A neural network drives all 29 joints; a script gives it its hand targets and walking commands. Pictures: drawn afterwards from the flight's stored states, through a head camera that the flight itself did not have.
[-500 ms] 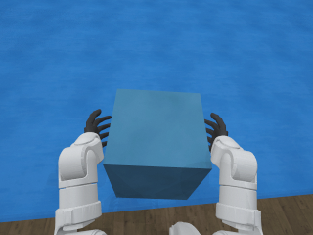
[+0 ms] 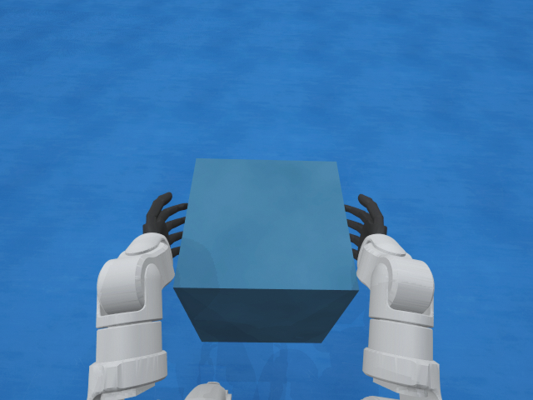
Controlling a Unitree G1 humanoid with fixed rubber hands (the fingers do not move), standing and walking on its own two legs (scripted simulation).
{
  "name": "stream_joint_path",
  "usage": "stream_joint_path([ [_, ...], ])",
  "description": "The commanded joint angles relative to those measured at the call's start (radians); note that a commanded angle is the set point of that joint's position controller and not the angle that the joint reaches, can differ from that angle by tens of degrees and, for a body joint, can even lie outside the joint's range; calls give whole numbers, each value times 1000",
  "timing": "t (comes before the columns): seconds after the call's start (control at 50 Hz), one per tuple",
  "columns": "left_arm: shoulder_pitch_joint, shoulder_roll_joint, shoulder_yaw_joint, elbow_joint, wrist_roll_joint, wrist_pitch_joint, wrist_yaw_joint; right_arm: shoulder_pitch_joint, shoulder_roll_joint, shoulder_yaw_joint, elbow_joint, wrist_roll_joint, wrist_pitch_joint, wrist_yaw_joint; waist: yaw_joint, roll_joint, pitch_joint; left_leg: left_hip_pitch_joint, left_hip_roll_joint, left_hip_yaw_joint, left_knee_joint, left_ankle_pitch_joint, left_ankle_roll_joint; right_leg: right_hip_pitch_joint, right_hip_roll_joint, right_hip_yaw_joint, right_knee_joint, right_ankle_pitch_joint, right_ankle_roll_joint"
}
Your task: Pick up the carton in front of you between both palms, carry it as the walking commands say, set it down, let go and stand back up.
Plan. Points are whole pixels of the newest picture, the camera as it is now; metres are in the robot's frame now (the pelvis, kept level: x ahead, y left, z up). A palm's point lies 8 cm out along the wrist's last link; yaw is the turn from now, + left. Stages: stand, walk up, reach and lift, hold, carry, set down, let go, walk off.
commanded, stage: carry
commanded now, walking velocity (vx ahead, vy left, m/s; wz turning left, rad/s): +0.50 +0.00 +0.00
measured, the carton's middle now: (264, 258) +0.34 +0.02 +0.01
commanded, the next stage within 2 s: none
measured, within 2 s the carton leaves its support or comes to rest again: neither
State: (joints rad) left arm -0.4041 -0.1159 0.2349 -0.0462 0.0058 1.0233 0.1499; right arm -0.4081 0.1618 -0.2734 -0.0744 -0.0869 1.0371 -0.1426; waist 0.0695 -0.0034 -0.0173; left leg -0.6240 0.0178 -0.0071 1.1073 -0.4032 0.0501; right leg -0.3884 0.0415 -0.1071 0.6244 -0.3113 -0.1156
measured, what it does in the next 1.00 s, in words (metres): goes down: left foot 0.13 m lower, then right foot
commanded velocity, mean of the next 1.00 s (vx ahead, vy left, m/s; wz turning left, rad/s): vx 0.50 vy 0.00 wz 0.00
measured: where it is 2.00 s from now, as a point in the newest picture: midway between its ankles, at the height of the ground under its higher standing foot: (252, 220)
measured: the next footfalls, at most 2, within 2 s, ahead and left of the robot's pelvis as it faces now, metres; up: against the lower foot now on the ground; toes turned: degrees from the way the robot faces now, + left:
left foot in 0.38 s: +0.45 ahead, +0.09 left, -0.13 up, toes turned +4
right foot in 0.86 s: +0.78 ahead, -0.01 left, -0.13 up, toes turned -6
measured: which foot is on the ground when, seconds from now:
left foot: up 0.00-0.36, down 0.38-0.86, up 0.88-1.00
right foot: down 0.00-0.40, up 0.42-0.84, down 0.86-1.00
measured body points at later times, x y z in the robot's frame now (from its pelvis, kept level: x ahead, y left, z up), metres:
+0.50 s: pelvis +0.35 +0.06 -0.15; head +0.36 +0.07 +0.30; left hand +0.69 +0.19 -0.07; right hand +0.67 -0.11 -0.06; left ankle +0.41 +0.09 -0.86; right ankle +0.18 -0.07 -0.68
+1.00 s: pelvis +0.68 +0.05 -0.12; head +0.71 +0.05 +0.33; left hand +0.99 +0.22 -0.07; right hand +1.01 -0.08 -0.07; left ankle +0.56 +0.14 -0.76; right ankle +0.74 -0.01 -0.86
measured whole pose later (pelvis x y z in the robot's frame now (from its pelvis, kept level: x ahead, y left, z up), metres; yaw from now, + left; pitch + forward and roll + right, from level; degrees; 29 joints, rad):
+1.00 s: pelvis +0.68 +0.05 -0.12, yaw +3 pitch +4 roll +0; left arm -0.24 -0.14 0.18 -0.07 0.05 0.87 0.14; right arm -0.27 0.13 -0.19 -0.03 -0.03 0.88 -0.13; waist 0.03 -0.02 -0.03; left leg -0.40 -0.02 0.05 1.17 -0.39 0.01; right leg -0.35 0.02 -0.18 0.41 -0.14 -0.11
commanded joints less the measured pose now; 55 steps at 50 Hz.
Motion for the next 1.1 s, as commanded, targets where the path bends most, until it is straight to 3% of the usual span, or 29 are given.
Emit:
stream_joint_path([
  [0.0,-663,-827,-700,-144,-259,-33,-65,-578,750,653,-80,178,-42,2,-27,-96,-404,-67,32,25,17,188,1,331,-301,361,-177,381,-153],
  [0.06,-566,-764,-665,-145,-216,-23,-42,-547,707,676,-110,204,-36,-2,-7,-87,-405,-219,40,37,20,224,-3,476,-271,318,-111,492,-133],
  [0.08,-533,-742,-645,-147,-193,-16,-34,-542,689,680,-114,213,-29,-3,43,-37,-366,-378,58,4,-84,276,-16,610,-213,312,-66,379,-99],
  [0.12,-481,-697,-619,-120,-159,-3,-22,-518,658,667,-105,208,-13,-4,74,-59,-329,-465,45,33,-179,336,-24,686,-203,346,-30,395,-105],
  [0.2,-510,-692,-626,-102,-171,15,-24,-501,617,618,-76,172,17,-12,82,-39,-218,-169,14,95,-549,752,-26,400,-142,252,-31,155,-71],
  [0.24,-546,-709,-636,-81,-190,17,-31,-497,610,595,-62,142,27,-14,53,-101,-183,44,11,101,-609,882,1,220,-122,202,9,58,-36],
  [0.28,-562,-723,-640,-52,-199,18,-35,-505,591,566,-37,119,32,-17,8,-107,-180,197,5,121,-637,900,14,174,-117,176,100,70,-12],
  [0.34,-600,-736,-643,-25,-201,21,-26,-471,568,529,14,121,28,-23,-123,-28,-258,466,-11,177,-792,761,26,268,-87,117,506,415,15],
  [0.36,-611,-720,-626,-29,-192,20,-17,-469,557,513,6,122,25,-24,-181,55,-350,679,35,113,-750,614,35,141,-45,71,800,280,35],
  [0.38,-624,-714,-605,-21,-185,23,-6,-503,526,505,13,125,25,-27,-107,217,-378,917,188,-4,-415,1086,49,-192,8,69,1018,-361,56],
  [0.4,-601,-682,-582,-21,-179,29,10,-497,534,515,35,158,26,-31,-103,219,-472,1051,292,-258,-327,1102,120,-382,2,148,1115,-379,55],
  [0.42,-580,-693,-569,-36,-171,30,24,-544,562,558,12,199,15,-33,-163,297,-557,1045,414,-559,-548,469,273,-487,7,131,1137,-289,65],
  [0.44,-614,-714,-563,-58,-157,19,37,-545,631,574,-15,241,2,-25,-127,113,-496,871,355,-603,-697,137,237,-461,-39,131,1060,-226,60],
  [0.48,-644,-783,-564,-80,-141,-13,30,-673,742,644,-69,293,-35,-3,-113,85,-448,738,336,-542,-661,341,212,-440,-75,158,958,-68,60],
  [0.5,-636,-793,-569,-77,-148,-35,22,-687,786,676,-81,327,-55,13,-100,42,-411,609,300,-426,-670,354,216,-387,-88,154,862,-55,74],
  [0.52,-615,-813,-581,-81,-146,-55,16,-687,815,699,-84,347,-76,26,-96,46,-420,586,270,-383,-682,313,201,-370,-95,142,806,-78,80],
  [0.6,-486,-839,-626,-70,-105,-124,-4,-574,833,755,-63,347,-144,52,-119,95,-460,740,216,-250,-604,702,161,-511,-110,96,680,17,77],
  [0.7,-401,-851,-666,-47,-70,-179,-32,-467,837,771,-16,288,-196,70,-153,85,-397,791,140,-109,-647,964,103,-438,-71,7,283,179,63],
  [0.74,-385,-860,-669,-36,-65,-193,-41,-455,840,775,-8,273,-208,74,-142,79,-346,795,118,-54,-676,1044,70,-321,-31,-53,46,277,60],
  [0.8,-360,-841,-675,-25,-66,-202,-46,-416,810,760,-3,243,-218,70,-118,130,-384,789,125,34,-557,1334,12,-21,50,-147,-145,381,44],
  [0.82,-350,-832,-674,-32,-63,-202,-44,-400,795,754,-13,233,-217,65,-93,131,-430,751,125,78,-433,1318,-20,144,40,-144,-222,428,40],
  [0.84,-327,-825,-667,-38,-59,-201,-42,-414,778,751,-26,225,-213,60,-38,105,-479,628,120,105,-274,1151,-44,364,-12,-77,-266,452,29],
  [0.86,-307,-808,-650,-39,-51,-195,-38,-435,774,753,-39,221,-204,57,-23,-35,-528,391,74,100,-91,562,-59,622,-227,163,-130,723,-18],
  [0.88,-295,-768,-638,-34,-51,-185,-27,-361,770,750,-21,222,-192,52,-26,-236,-585,47,-90,46,214,-129,-102,865,-482,603,-158,729,-227],
  [0.9,-232,-770,-651,-35,-68,-173,-23,-317,748,740,-29,218,-184,43,-24,-160,-578,-57,-42,-27,301,-111,-62,835,-466,655,-249,505,-248],
  [0.94,-285,-795,-701,-107,-121,-154,-34,-295,749,699,-49,198,-170,29,-46,-18,-438,-76,25,-17,131,8,-38,658,-401,479,-335,460,-140],
  [0.96,-308,-808,-726,-143,-151,-145,-44,-269,749,681,-57,179,-160,25,-50,-4,-397,-45,43,-5,51,50,-40,586,-384,417,-364,452,-104],
  [1.0,-304,-813,-761,-205,-193,-123,-63,-202,740,680,-87,159,-139,25,-58,-27,-370,26,54,26,-101,81,-57,495,-341,313,-404,405,-54],
  [1.08,-194,-778,-770,-298,-228,-54,-82,-97,751,721,-189,177,-78,28,-58,-116,-318,47,39,118,-345,157,-88,460,-284,165,-422,488,-29],
])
